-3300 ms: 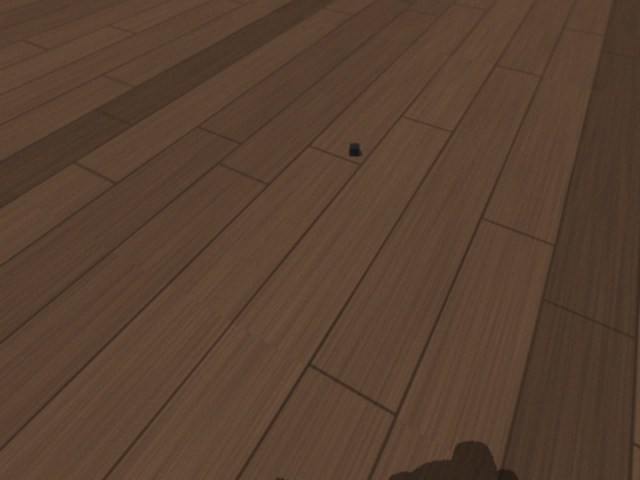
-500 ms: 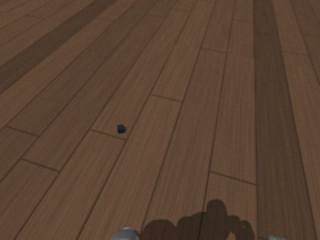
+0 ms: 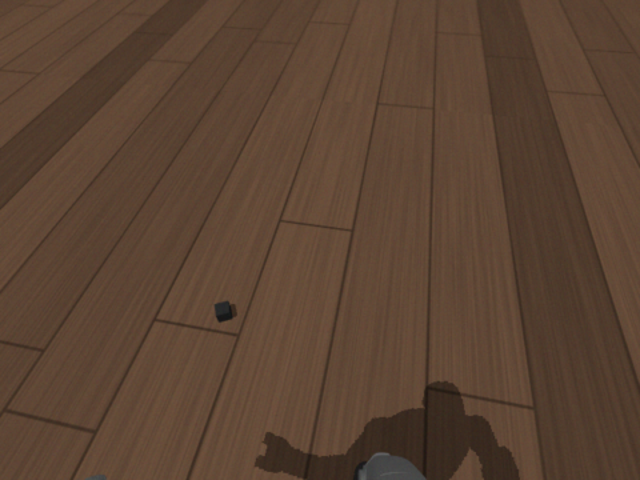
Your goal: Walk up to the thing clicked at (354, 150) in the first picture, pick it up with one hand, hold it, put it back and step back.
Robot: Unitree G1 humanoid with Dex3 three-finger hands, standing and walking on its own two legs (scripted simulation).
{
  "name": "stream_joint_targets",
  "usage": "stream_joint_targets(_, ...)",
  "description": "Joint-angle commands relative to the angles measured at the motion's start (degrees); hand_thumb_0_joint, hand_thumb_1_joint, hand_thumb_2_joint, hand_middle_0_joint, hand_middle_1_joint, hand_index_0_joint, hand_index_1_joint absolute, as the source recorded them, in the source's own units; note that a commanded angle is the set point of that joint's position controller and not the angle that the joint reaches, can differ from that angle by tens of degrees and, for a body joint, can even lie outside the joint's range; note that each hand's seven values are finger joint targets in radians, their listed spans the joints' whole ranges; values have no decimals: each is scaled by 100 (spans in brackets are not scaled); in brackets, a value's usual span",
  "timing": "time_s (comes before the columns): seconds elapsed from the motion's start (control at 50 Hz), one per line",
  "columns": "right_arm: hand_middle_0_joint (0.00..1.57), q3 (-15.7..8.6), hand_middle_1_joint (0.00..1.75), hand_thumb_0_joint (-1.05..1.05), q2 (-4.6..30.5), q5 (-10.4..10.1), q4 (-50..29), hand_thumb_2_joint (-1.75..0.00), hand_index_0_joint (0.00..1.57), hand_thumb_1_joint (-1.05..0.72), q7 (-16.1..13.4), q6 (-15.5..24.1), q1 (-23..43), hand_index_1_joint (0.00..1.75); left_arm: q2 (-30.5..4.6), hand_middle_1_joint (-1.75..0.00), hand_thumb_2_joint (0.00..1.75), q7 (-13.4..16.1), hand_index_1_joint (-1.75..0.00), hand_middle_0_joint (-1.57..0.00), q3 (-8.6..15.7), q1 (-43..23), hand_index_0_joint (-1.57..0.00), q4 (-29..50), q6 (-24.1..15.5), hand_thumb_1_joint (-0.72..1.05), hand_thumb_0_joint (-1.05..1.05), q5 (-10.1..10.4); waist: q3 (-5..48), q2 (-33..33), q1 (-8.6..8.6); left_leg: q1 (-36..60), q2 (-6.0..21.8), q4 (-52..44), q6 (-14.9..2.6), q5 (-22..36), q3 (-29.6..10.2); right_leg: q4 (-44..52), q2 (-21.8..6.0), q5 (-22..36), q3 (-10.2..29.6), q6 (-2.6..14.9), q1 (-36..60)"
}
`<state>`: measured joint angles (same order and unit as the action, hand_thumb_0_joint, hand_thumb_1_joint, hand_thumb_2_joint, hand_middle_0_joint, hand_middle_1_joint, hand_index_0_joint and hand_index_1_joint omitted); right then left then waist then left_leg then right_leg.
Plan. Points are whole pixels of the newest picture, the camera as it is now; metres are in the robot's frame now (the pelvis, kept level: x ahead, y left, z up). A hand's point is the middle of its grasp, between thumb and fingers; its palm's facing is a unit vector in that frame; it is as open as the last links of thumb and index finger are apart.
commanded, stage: walk up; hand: left
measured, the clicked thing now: (223, 311) +0.74 +0.32 -0.73
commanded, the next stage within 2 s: none
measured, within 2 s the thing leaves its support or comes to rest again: neither
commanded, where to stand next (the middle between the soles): +0.38 +0.06 m, yaw +0 degrees
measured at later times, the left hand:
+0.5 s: hand out of the picture +0.16 +0.30 -0.12, palm faces +0.04 -0.92 -0.40, open 7.4 cm
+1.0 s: hand (122, 351) +0.35 +0.32 -0.14, palm faces -0.06 -0.91 -0.41, open 7.4 cm
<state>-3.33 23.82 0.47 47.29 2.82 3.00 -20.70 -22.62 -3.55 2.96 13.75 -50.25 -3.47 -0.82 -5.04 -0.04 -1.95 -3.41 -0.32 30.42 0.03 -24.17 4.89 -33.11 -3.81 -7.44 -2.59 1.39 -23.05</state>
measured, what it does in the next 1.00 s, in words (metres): walks ahead: left foot, then right foot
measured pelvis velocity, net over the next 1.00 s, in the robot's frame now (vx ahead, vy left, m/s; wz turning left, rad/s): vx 0.28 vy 0.05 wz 0.00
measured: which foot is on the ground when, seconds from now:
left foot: down 0.00-0.02, up 0.04-0.52, down 0.54-1.00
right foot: down 0.00-0.56, up 0.58-0.98, down 1.00-1.00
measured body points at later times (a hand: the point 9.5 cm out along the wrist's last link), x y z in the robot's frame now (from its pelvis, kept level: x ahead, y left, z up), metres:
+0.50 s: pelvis +0.15 +0.02 +0.01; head +0.16 +0.02 +0.46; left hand +0.15 +0.35 -0.10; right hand +0.23 -0.30 -0.10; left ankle +0.25 +0.16 -0.71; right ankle +0.11 -0.11 -0.72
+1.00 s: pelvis +0.28 +0.05 +0.00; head +0.32 +0.03 +0.45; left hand +0.35 +0.37 -0.11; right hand +0.34 -0.27 -0.12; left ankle +0.25 +0.16 -0.72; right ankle +0.37 -0.07 -0.73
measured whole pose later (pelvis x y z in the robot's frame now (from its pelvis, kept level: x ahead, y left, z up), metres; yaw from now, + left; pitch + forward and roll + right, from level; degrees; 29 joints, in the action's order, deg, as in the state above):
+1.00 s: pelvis +0.28 +0.05 +0.00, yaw +0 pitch -3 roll +2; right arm -2.0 22.7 0.2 47.8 1.2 1.8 -16.5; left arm -22.8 -0.8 2.1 14.5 -51.8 -2.8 -0.8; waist -7.2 -0.2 -1.2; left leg -10.4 1.0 35.3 -0.6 -22.0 6.0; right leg -34.2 -2.7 -9.9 -1.5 0.6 -21.5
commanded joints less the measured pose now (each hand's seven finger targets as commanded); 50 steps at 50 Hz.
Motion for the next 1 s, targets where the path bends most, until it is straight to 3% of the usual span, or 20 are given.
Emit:
stream_joint_targets(0.0,20,-124,30,0,576,-43,-662,-90,20,-90,-66,177,-369,30,-1966,-30,90,229,-30,-20,664,1324,-20,167,-321,90,0,-44,1287,-1870,668,-2512,6,2778,-427,-154,-55,1288,-1610,-1309,2656,643,3271)
stream_joint_targets(0.02,20,-244,30,0,1098,-36,-481,-90,20,-90,-114,97,-263,30,-2043,-30,90,236,-30,-20,639,1251,-20,160,-288,90,0,51,1020,-1333,745,-3152,-144,3424,-321,-684,-408,1786,-2205,-1828,3973,1153,3185)
stream_joint_targets(0.04,20,-290,30,0,1316,8,-355,-90,20,-90,-178,40,-136,30,-2026,-30,90,257,-30,-20,605,985,-20,246,-259,90,0,110,750,-1057,673,-3159,122,3663,-307,-612,-776,1886,-2312,-2176,4146,1326,2596)
stream_joint_targets(0.1,20,-269,30,0,1151,-97,-83,-90,20,-90,-104,1,-157,30,-1530,-30,90,298,-30,-20,435,436,-20,390,-286,90,0,125,152,-732,342,-2847,342,3356,-280,253,-1127,1963,-1344,-1083,2035,681,1633)
stream_joint_targets(0.16,20,-255,30,0,1006,-47,85,-90,20,-90,-12,-90,-417,30,-1396,-30,90,282,-30,-20,384,384,-20,407,-338,90,0,111,139,-843,204,-2441,222,2930,-186,902,-959,2001,-876,-312,1099,490,1263)
stream_joint_targets(0.28,20,-347,30,0,1018,56,-77,-90,20,-90,84,-141,255,30,-1519,-30,90,274,-30,-20,483,483,-20,546,-335,90,0,15,-106,-783,326,-2920,421,1855,70,1295,-930,2385,-1115,-1381,914,772,1361)
stream_joint_targets(0.38,20,-322,30,0,955,130,-195,-90,20,-90,158,-35,772,30,-1603,-30,90,237,-30,-20,505,722,-20,523,-294,90,0,1,-207,-716,528,-2490,637,753,21,1335,-603,2046,-1173,-1618,749,970,1243)
stream_joint_targets(0.44,20,-321,30,0,967,122,-206,-90,20,-90,174,44,842,30,-1674,-30,90,231,-30,-20,481,646,-20,535,-266,90,0,18,-126,-712,451,-2034,576,411,-114,1182,-426,1719,-1213,-1278,732,997,1140)
stream_joint_targets(0.5,20,-408,30,0,1156,129,86,-90,20,-90,77,141,-116,30,-1516,-30,90,236,-30,-20,377,464,-20,603,-221,90,0,22,384,-54,-152,-396,321,-109,-267,1177,-294,243,-988,-126,454,732,657)
stream_joint_targets(0.52,20,-518,30,0,1450,153,222,-90,20,-90,1,193,-584,30,-1181,-30,90,227,-30,-20,242,792,-20,585,-198,90,0,49,781,1012,-310,419,520,-629,-462,397,-836,-1372,-456,223,-62,515,256)
stream_joint_targets(0.54,20,-602,30,0,1871,191,87,-90,20,-90,-70,225,-678,30,-656,-30,90,210,-30,-20,110,1127,-20,645,-178,90,0,96,903,2314,-177,1032,1842,-1114,-850,134,-3032,-2703,243,-1976,-190,133,-988)
stream_joint_targets(0.56,20,-622,30,0,2045,46,-59,-90,20,-90,-86,224,-527,30,-1129,-30,90,288,-30,-20,231,1142,-20,472,-106,90,0,96,735,1487,-198,830,2467,-1595,-1398,-128,-4217,-3180,489,-2456,129,138,-1455)
stream_joint_targets(0.58,20,-630,30,0,1954,-45,-37,-90,20,-90,-79,187,-420,30,-1451,-30,90,334,-30,-20,269,903,-20,402,-67,90,0,48,408,1166,-169,466,2526,-1479,-1608,102,-4079,-3448,154,-2346,494,189,-1529)
stream_joint_targets(0.62,20,-437,30,0,1518,-28,-163,-90,20,-90,-142,199,-93,30,-1396,-30,90,300,-30,-20,244,782,-20,337,-83,90,0,119,19,617,4,-273,1888,-1364,-1226,1788,-2481,-3195,23,-1707,923,153,-1074)
stream_joint_targets(0.66,20,-356,30,0,1331,-65,-182,-90,20,-90,-168,269,-8,30,-1236,-30,90,240,-30,-20,241,1032,-20,194,-36,90,0,166,77,803,156,-366,1521,-1205,-932,2960,-1555,-2855,-38,-1286,835,102,-745)
stream_joint_targets(0.78,20,-380,30,0,1336,-11,-399,-90,20,-90,-196,242,181,30,-1102,-30,90,168,-30,-20,219,592,-20,297,26,90,0,84,-66,889,61,-625,1477,-1490,-1333,2319,-1002,-1748,-129,-784,442,-179,-734)
stream_joint_targets(0.88,20,-265,30,0,1159,9,-400,-90,20,-90,-252,111,384,30,-825,-30,90,271,-30,-20,148,377,-20,239,-6,90,0,67,94,813,135,-907,1337,-609,-1199,4516,-488,-739,64,-184,12,-113,155)
stream_joint_targets(0.92,20,-262,30,0,1188,-42,-355,-90,20,-90,-277,36,470,30,-802,-30,90,330,-30,-20,155,379,-20,137,-31,90,0,47,342,697,184,-893,1315,-150,-1078,4227,-527,-190,198,13,-35,-48,620)
stream_joint_targets(0.96,20,-164,30,0,976,-138,-342,-90,20,-90,-281,-24,526,30,-983,-30,90,390,-30,-20,203,722,-20,-53,-114,90,0,11,820,15,432,-764,865,964,-688,3317,-281,844,264,876,13,88,1498)
stream_joint_targets(0.98,20,-54,30,0,633,-187,-359,-90,20,-90,-274,-14,307,30,-1358,-30,90,426,-30,-20,313,845,-20,-83,-170,90,0,-15,1197,-883,464,-1322,600,1720,-434,1870,-234,851,-531,1997,960,311,2168)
